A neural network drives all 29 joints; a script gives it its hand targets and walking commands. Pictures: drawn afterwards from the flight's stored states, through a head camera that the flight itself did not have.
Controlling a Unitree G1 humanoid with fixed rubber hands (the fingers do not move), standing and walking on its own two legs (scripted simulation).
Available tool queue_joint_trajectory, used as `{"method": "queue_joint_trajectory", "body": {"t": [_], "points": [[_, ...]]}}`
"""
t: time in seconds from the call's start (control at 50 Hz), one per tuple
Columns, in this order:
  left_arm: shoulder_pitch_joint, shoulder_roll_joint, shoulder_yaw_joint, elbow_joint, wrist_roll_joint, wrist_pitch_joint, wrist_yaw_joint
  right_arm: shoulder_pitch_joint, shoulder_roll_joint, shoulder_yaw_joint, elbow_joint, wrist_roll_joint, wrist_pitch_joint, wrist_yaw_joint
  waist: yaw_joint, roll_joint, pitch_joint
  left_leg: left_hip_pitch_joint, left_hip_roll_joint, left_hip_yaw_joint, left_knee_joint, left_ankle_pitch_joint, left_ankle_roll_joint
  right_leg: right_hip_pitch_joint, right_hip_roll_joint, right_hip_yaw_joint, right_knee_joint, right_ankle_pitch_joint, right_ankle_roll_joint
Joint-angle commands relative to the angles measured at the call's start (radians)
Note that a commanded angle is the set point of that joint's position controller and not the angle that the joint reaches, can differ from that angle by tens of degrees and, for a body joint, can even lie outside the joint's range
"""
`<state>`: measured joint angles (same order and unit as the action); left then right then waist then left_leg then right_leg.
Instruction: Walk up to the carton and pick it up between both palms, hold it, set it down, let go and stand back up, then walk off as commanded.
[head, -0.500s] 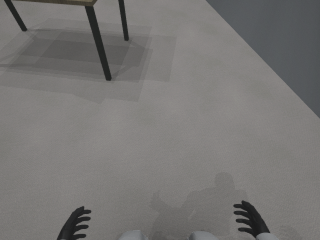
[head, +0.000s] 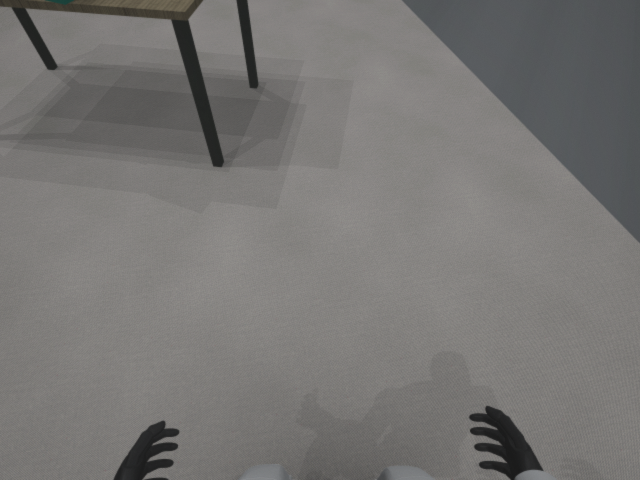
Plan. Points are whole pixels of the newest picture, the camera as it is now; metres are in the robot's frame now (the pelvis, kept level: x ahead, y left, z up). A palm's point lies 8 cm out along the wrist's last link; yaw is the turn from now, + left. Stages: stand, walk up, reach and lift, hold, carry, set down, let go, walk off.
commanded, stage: stand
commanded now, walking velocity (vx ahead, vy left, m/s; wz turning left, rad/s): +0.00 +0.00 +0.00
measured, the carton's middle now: out of the picture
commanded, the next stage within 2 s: none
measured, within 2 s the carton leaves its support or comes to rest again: neither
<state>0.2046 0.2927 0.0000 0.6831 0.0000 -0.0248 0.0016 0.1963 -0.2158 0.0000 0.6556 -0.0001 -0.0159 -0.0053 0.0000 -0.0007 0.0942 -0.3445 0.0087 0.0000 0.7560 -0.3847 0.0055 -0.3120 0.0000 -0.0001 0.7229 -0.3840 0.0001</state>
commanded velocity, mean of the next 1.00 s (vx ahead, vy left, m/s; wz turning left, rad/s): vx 0.00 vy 0.00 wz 0.00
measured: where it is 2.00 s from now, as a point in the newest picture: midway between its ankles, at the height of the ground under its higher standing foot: outside the picture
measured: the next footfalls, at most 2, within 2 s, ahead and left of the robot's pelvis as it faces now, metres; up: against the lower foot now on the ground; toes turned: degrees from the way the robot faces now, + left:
none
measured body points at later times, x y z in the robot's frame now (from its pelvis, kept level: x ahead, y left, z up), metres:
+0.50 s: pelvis -0.01 +0.00 +0.00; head +0.01 +0.01 +0.45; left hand +0.12 +0.27 -0.11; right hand +0.12 -0.24 -0.11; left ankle +0.01 +0.11 -0.71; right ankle +0.00 -0.13 -0.71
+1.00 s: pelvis -0.03 -0.01 +0.00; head -0.03 +0.00 +0.45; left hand +0.08 +0.27 -0.11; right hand +0.09 -0.25 -0.11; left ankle +0.01 +0.11 -0.71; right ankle +0.00 -0.13 -0.71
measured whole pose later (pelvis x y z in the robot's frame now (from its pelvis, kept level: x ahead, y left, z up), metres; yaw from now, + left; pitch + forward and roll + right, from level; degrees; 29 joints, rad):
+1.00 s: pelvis -0.03 -0.01 +0.00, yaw +0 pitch -4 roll +0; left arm 0.20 0.31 0.00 0.80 0.00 -0.03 0.00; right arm 0.20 -0.22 0.00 0.77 0.00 -0.02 0.00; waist 0.00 0.00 0.09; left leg -0.33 0.01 0.00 0.73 -0.33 0.01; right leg -0.31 0.00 0.00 0.72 -0.34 0.00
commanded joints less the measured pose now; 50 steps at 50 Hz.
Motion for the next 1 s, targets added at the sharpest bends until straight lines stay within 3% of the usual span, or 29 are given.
{"method": "queue_joint_trajectory", "body": {"t": [0.0,0.02,0.04,0.08,0.12,0.16,0.22,0.26,0.28,0.34,0.4,0.44,0.48,0.5,0.52,0.54,0.56,0.6,0.68,0.72,0.74,0.78,0.8,0.86,0.88,0.92,0.94,0.96,0.98], "points": [[-0.049,0.255,0.080,-0.005,0.018,-0.048,0.015,-0.023,-0.306,-0.094,0.002,-0.020,-0.049,-0.009,-0.017,0.016,-0.195,0.095,0.093,-0.101,-0.125,0.331,0.073,0.040,-0.101,0.107,-0.085,0.352,-0.083],[-0.035,0.253,0.087,-0.011,0.013,-0.043,0.017,-0.042,-0.319,-0.097,0.005,-0.021,-0.050,-0.014,0.004,0.047,-0.212,0.113,0.096,-0.104,-0.138,0.346,0.079,0.026,-0.092,0.105,-0.067,0.327,-0.085],[-0.049,0.262,0.090,-0.015,0.021,-0.044,0.019,-0.066,-0.318,-0.094,-0.010,-0.016,-0.048,-0.013,-0.004,0.061,-0.219,0.104,0.105,-0.112,-0.148,0.349,0.080,0.037,-0.088,0.096,-0.063,0.325,-0.078],[-0.024,0.246,0.086,0.000,0.019,-0.045,0.011,-0.069,-0.317,-0.091,0.000,-0.023,-0.053,-0.013,0.017,0.036,-0.191,0.051,0.112,-0.130,-0.156,0.330,0.094,0.062,-0.079,0.075,-0.065,0.284,-0.069],[-0.056,0.233,0.084,-0.005,0.021,-0.046,0.011,-0.055,-0.329,-0.095,0.015,-0.020,-0.056,-0.012,0.003,0.071,-0.187,0.067,0.098,-0.117,-0.139,0.313,0.081,0.037,-0.087,0.102,-0.069,0.295,-0.083],[-0.036,0.254,0.088,0.005,0.024,-0.048,0.012,-0.036,-0.310,-0.088,0.007,-0.013,-0.053,-0.013,-0.012,0.052,-0.192,0.078,0.114,-0.129,-0.150,0.305,0.083,0.033,-0.082,0.108,-0.078,0.292,-0.082],[-0.021,0.241,0.082,0.016,0.017,-0.049,0.008,-0.075,-0.328,-0.096,0.020,-0.021,-0.046,-0.011,0.018,0.061,-0.178,0.048,0.106,-0.125,-0.157,0.276,0.089,0.059,-0.086,0.093,-0.083,0.273,-0.076],[-0.032,0.265,0.086,0.027,0.027,-0.054,0.014,-0.052,-0.323,-0.101,0.025,-0.016,-0.045,-0.014,-0.002,0.019,-0.195,0.078,0.093,-0.100,-0.149,0.265,0.072,0.042,-0.099,0.122,-0.112,0.276,-0.084],[-0.049,0.240,0.081,0.014,0.016,-0.048,0.010,-0.027,-0.320,-0.089,0.033,-0.016,-0.052,-0.011,-0.013,0.036,-0.192,0.093,0.103,-0.114,-0.156,0.273,0.077,0.029,-0.102,0.136,-0.101,0.303,-0.087],[-0.023,0.235,0.075,0.020,0.014,-0.048,0.014,-0.050,-0.315,-0.083,0.037,-0.021,-0.051,-0.018,0.006,0.086,-0.220,0.104,0.110,-0.133,-0.156,0.324,0.088,0.045,-0.086,0.083,-0.074,0.292,-0.079],[-0.034,0.247,0.076,0.029,0.017,-0.041,0.011,-0.042,-0.322,-0.091,0.049,-0.013,-0.047,-0.015,0.001,0.016,-0.169,0.050,0.107,-0.133,-0.163,0.269,0.081,0.050,-0.089,0.114,-0.098,0.289,-0.081],[-0.028,0.252,0.077,0.044,0.018,-0.051,0.012,-0.039,-0.324,-0.098,0.057,-0.013,-0.047,-0.013,0.004,0.008,-0.183,0.062,0.093,-0.112,-0.158,0.256,0.071,0.064,-0.099,0.107,-0.120,0.284,-0.084],[-0.035,0.271,0.084,0.046,0.017,-0.049,0.016,-0.059,-0.312,-0.092,0.059,-0.016,-0.043,-0.008,0.001,0.037,-0.184,0.073,0.091,-0.110,-0.141,0.265,0.073,0.042,-0.108,0.141,-0.115,0.298,-0.091],[-0.051,0.272,0.088,0.048,0.017,-0.046,0.014,-0.036,-0.317,-0.097,0.058,-0.010,-0.052,-0.006,-0.015,0.016,-0.200,0.074,0.104,-0.110,-0.155,0.262,0.079,0.062,-0.110,0.128,-0.119,0.303,-0.082],[-0.025,0.259,0.083,0.051,0.020,-0.050,0.014,-0.046,-0.304,-0.086,0.058,-0.016,-0.046,-0.008,0.013,0.053,-0.189,0.072,0.089,-0.116,-0.158,0.272,0.076,0.058,-0.111,0.136,-0.128,0.292,-0.089],[-0.054,0.260,0.082,0.047,0.015,-0.046,0.011,-0.045,-0.327,-0.088,0.057,-0.015,-0.051,-0.008,-0.006,0.046,-0.194,0.093,0.093,-0.118,-0.171,0.274,0.075,0.049,-0.097,0.120,-0.116,0.326,-0.083],[-0.048,0.251,0.083,0.057,0.014,-0.042,0.012,-0.047,-0.328,-0.094,0.079,-0.015,-0.046,-0.007,0.000,0.033,-0.175,0.085,0.089,-0.124,-0.184,0.280,0.073,0.037,-0.094,0.117,-0.122,0.276,-0.088],[-0.038,0.251,0.079,0.065,0.019,-0.044,0.011,-0.083,-0.317,-0.087,0.061,-0.020,-0.049,-0.005,0.002,0.088,-0.151,0.052,0.127,-0.157,-0.214,0.196,0.089,0.042,-0.083,0.107,-0.124,0.226,-0.068],[-0.069,0.260,0.080,0.068,0.020,-0.046,0.006,-0.058,-0.316,-0.087,0.078,-0.015,-0.046,-0.001,-0.009,0.015,-0.146,0.047,0.098,-0.131,-0.220,0.102,0.073,0.019,-0.095,0.135,-0.157,0.179,-0.079],[-0.034,0.252,0.070,0.086,0.020,-0.049,0.010,-0.037,-0.316,-0.087,0.099,-0.020,-0.045,0.001,-0.005,0.074,-0.127,0.045,0.087,-0.128,-0.200,0.119,0.074,0.004,-0.110,0.158,-0.180,0.138,-0.084],[-0.040,0.274,0.080,0.087,0.017,-0.048,0.007,-0.036,-0.308,-0.085,0.092,-0.025,-0.047,-0.003,-0.008,0.047,-0.121,0.058,0.090,-0.125,-0.221,0.103,0.072,-0.007,-0.108,0.145,-0.190,0.113,-0.084],[-0.053,0.261,0.089,0.087,0.020,-0.043,0.009,-0.051,-0.318,-0.086,0.096,-0.023,-0.050,-0.002,0.008,0.066,-0.128,0.034,0.107,-0.153,-0.232,0.135,0.073,0.020,-0.084,0.116,-0.156,0.128,-0.072],[-0.055,0.271,0.080,0.089,0.030,-0.044,0.010,-0.060,-0.310,-0.082,0.085,-0.018,-0.048,-0.003,-0.001,0.020,-0.114,0.017,0.111,-0.156,-0.247,0.109,0.076,0.024,-0.085,0.130,-0.159,0.160,-0.078],[-0.045,0.271,0.080,0.098,0.019,-0.043,0.009,-0.081,-0.316,-0.090,0.102,-0.019,-0.049,-0.002,-0.001,0.074,-0.099,0.008,0.104,-0.147,-0.253,0.061,0.075,0.010,-0.093,0.143,-0.183,0.096,-0.072],[-0.060,0.252,0.076,0.099,0.018,-0.047,0.004,-0.103,-0.311,-0.081,0.096,-0.024,-0.048,0.000,0.017,0.062,-0.110,0.003,0.099,-0.144,-0.251,0.053,0.075,0.025,-0.090,0.122,-0.176,0.108,-0.070],[-0.040,0.256,0.071,0.111,0.025,-0.048,0.002,-0.054,-0.303,-0.082,0.109,-0.023,-0.046,0.000,0.007,0.034,-0.111,0.027,0.095,-0.147,-0.251,0.041,0.077,0.020,-0.087,0.131,-0.178,0.078,-0.071],[-0.036,0.260,0.071,0.124,0.019,-0.049,0.002,-0.079,-0.340,-0.091,0.117,-0.020,-0.042,0.000,0.007,0.061,-0.115,0.017,0.091,-0.138,-0.244,0.043,0.073,0.020,-0.092,0.135,-0.185,0.101,-0.068],[-0.039,0.259,0.073,0.127,0.027,-0.048,0.001,-0.036,-0.305,-0.085,0.128,-0.018,-0.042,0.001,-0.010,0.024,-0.105,0.021,0.086,-0.134,-0.237,0.021,0.068,0.017,-0.106,0.157,-0.209,0.064,-0.076],[-0.058,0.261,0.066,0.120,0.024,-0.042,-0.001,-0.053,-0.321,-0.081,0.130,-0.024,-0.039,-0.005,0.002,0.041,-0.037,0.009,0.091,-0.145,-0.254,0.026,0.070,-0.035,-0.099,0.171,-0.231,0.054,-0.078]]}}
